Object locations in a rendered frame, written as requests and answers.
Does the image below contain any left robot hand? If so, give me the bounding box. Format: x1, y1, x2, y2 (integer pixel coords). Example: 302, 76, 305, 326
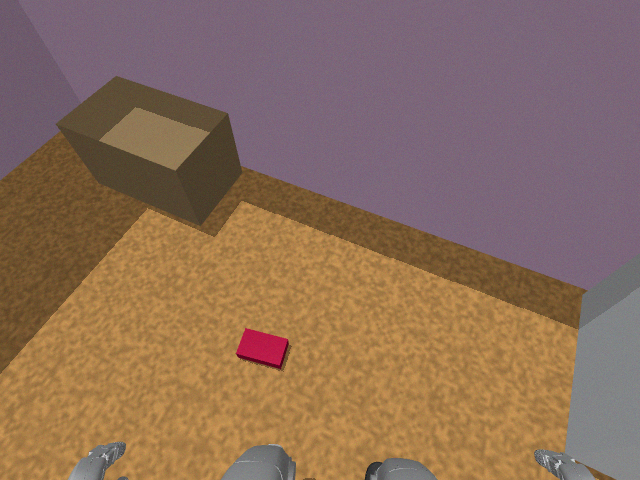
68, 442, 129, 480

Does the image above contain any right robot foot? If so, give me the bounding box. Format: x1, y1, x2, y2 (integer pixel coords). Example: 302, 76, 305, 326
365, 462, 382, 480

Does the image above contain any right robot hand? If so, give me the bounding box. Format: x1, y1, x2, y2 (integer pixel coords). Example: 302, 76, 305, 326
534, 449, 596, 480

